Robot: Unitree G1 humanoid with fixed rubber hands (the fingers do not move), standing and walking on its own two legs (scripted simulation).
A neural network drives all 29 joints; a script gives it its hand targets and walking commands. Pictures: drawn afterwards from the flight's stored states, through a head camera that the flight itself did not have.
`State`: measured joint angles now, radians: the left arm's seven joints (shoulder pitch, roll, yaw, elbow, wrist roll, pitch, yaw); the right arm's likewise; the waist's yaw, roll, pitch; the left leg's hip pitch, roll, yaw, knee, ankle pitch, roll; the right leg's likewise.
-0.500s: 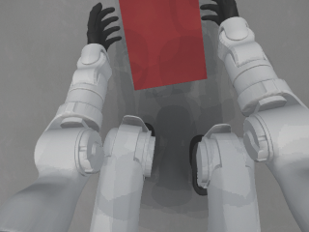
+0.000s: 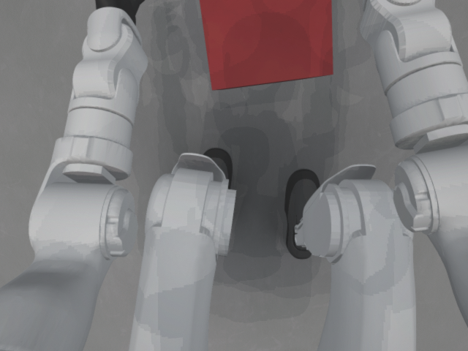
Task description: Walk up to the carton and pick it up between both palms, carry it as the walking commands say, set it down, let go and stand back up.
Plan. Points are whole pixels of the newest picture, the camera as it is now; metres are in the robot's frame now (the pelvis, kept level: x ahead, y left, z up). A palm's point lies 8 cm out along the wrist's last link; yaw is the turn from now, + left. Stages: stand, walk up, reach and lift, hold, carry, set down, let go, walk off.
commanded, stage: set down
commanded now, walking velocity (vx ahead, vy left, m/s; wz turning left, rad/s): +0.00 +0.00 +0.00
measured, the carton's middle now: out of the picture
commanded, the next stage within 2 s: let go in 1.14 s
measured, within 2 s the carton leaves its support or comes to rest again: neither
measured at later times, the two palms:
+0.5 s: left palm out of the picture +0.51 +0.21 +0.01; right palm out of the picture +0.58 -0.12 +0.01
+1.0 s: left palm out of the picture +0.50 +0.22 +0.15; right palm out of the picture +0.57 -0.12 +0.15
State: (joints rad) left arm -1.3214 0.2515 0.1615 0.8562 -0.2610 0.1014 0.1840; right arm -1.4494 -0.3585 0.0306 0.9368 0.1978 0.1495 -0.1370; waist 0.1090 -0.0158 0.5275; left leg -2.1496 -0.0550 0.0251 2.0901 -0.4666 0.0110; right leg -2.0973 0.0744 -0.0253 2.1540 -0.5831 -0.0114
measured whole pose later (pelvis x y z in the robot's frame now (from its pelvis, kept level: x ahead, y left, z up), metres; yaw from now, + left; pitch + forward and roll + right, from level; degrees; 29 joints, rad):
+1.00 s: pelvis +0.07 +0.01 +0.24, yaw -1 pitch +44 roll -2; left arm -0.83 0.06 0.33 0.66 0.01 0.14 0.08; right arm -0.99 -0.22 -0.18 0.83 -0.01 0.16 -0.06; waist 0.11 -0.03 -0.12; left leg -1.61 -0.06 -0.04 1.19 -0.35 0.02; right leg -1.56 0.09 0.03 1.21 -0.42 0.00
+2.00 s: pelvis +0.16 -0.01 +0.38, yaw +3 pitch +5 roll +0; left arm 0.29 0.18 0.02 0.37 -0.01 0.02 -0.05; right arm 0.17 -0.19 -0.08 0.45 -0.05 0.02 0.04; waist 0.02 0.02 0.04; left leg -0.31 -0.06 -0.10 0.47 -0.23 0.01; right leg -0.24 0.05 0.03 0.46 -0.30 -0.04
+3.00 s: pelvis +0.20 +0.01 +0.37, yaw +5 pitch +3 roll +0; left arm 0.38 0.26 -0.01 0.79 0.02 -0.02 0.05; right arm 0.38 -0.22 0.00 0.85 -0.02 -0.03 -0.03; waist 0.02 -0.03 -0.13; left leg -0.27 -0.09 -0.08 0.61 -0.38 0.05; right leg -0.16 0.01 -0.02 0.56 -0.44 -0.02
